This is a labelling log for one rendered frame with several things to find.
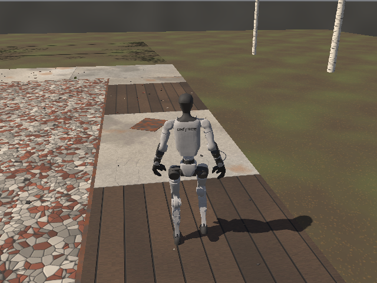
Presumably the robot right upper arm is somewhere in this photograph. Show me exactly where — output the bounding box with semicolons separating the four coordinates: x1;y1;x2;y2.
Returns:
199;119;216;151

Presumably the left robot thigh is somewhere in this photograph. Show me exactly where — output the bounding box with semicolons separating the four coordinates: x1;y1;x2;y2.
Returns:
168;165;181;209

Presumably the right robot hand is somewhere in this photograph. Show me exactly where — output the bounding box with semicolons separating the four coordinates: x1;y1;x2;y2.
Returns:
212;165;226;179

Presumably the robot left forearm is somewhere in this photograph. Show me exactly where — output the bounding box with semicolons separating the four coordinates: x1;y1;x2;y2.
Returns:
153;143;164;166

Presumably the left robot hand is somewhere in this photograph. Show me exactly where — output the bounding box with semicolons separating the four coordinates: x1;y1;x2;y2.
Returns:
152;164;166;176

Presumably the right robot foot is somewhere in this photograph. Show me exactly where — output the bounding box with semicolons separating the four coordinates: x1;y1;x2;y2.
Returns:
199;224;208;234

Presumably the robot right forearm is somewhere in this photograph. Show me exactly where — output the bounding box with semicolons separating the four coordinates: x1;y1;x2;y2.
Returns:
211;142;224;167

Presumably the robot left upper arm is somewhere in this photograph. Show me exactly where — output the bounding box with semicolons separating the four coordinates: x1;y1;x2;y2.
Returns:
158;120;174;152

